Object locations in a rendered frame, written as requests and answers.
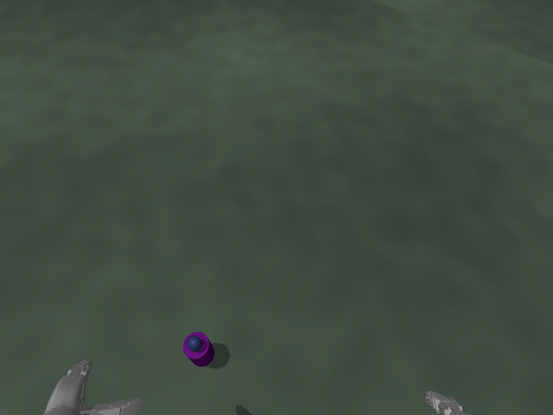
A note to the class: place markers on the left robot hand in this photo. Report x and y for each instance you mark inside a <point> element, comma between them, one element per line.
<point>70,392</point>

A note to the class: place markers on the bottle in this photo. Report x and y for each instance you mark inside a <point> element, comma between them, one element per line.
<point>198,349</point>

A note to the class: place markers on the right robot hand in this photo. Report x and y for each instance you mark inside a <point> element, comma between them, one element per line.
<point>443,405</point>

